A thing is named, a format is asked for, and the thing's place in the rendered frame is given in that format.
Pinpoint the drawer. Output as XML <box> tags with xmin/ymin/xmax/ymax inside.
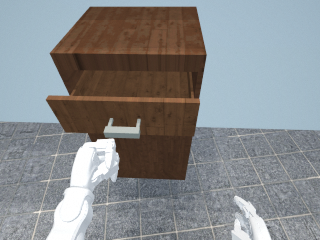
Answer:
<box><xmin>46</xmin><ymin>70</ymin><xmax>200</xmax><ymax>137</ymax></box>

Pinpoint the robot left hand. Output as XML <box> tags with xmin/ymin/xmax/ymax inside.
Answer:
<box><xmin>70</xmin><ymin>138</ymin><xmax>120</xmax><ymax>192</ymax></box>

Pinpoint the handle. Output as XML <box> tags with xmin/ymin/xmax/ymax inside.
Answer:
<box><xmin>103</xmin><ymin>118</ymin><xmax>141</xmax><ymax>139</ymax></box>

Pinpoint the robot right hand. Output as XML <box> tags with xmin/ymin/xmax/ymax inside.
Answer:
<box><xmin>231</xmin><ymin>195</ymin><xmax>272</xmax><ymax>240</ymax></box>

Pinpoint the cabinet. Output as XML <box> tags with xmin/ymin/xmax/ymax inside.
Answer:
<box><xmin>50</xmin><ymin>6</ymin><xmax>207</xmax><ymax>180</ymax></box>

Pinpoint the left robot forearm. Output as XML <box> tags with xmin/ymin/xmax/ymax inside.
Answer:
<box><xmin>46</xmin><ymin>186</ymin><xmax>95</xmax><ymax>240</ymax></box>

